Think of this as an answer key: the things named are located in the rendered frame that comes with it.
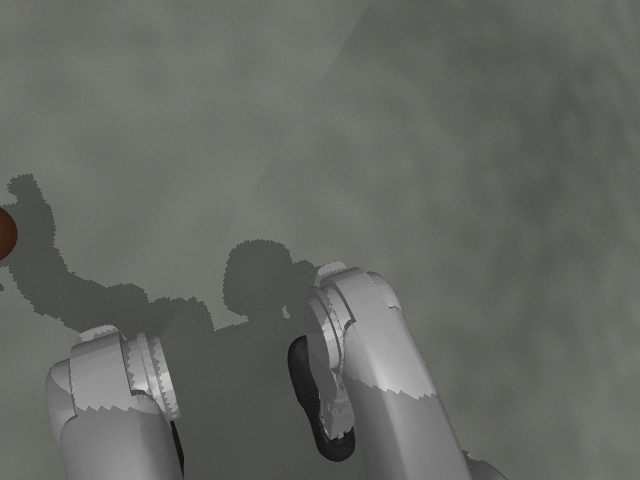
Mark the ball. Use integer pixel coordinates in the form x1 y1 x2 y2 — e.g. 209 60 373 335
0 207 18 261

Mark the right robot foot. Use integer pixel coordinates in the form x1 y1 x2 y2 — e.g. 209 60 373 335
288 335 355 462

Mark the right robot hand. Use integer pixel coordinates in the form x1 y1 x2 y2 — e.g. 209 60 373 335
462 450 508 480

